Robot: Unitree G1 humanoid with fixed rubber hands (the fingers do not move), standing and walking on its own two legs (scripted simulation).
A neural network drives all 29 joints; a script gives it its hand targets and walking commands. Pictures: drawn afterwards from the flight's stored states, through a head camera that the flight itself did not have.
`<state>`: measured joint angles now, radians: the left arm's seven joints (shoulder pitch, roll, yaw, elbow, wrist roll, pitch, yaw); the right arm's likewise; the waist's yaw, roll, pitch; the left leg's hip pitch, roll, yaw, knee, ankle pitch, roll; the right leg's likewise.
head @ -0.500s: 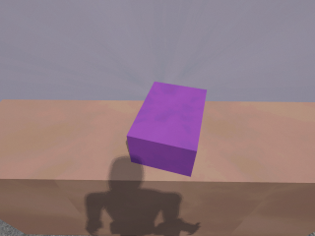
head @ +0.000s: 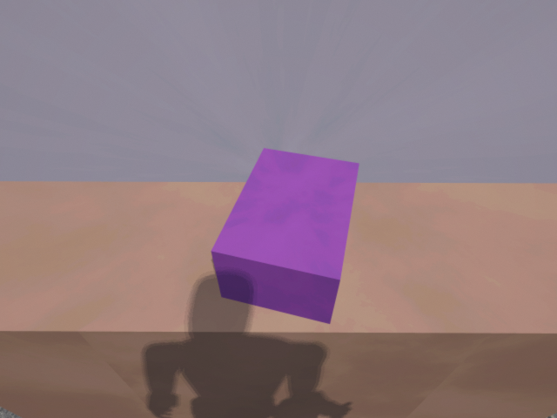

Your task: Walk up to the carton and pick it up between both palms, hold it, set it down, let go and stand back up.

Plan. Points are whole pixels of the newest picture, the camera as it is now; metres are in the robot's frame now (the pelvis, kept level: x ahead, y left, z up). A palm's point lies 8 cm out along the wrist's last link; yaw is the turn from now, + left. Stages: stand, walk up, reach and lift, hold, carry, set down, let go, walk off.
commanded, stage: stand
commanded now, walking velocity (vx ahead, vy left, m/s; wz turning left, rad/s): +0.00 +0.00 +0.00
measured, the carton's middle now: (293, 227) +0.50 -0.02 -0.03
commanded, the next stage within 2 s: none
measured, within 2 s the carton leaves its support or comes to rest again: neither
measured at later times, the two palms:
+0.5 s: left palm out of the picture +0.08 +0.25 -0.11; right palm out of the picture +0.10 -0.25 -0.12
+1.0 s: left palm out of the picture +0.04 +0.25 -0.12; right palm out of the picture +0.06 -0.24 -0.12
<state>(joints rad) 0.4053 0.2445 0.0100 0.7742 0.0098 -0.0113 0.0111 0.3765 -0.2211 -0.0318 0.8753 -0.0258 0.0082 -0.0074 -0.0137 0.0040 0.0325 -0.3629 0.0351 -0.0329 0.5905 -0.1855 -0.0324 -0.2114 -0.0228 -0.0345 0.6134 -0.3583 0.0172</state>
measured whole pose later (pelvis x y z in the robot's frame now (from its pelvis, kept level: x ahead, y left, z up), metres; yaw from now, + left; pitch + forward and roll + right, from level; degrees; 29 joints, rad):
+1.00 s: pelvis +0.03 +0.00 +0.01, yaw +1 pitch -3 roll -1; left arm 0.36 0.22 0.01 0.89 0.00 0.00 0.03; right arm 0.29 -0.21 0.00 0.97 -0.01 0.00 -0.03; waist 0.00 0.00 0.06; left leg -0.28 0.03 -0.04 0.53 -0.20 -0.03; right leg -0.10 -0.03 -0.05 0.50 -0.35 0.02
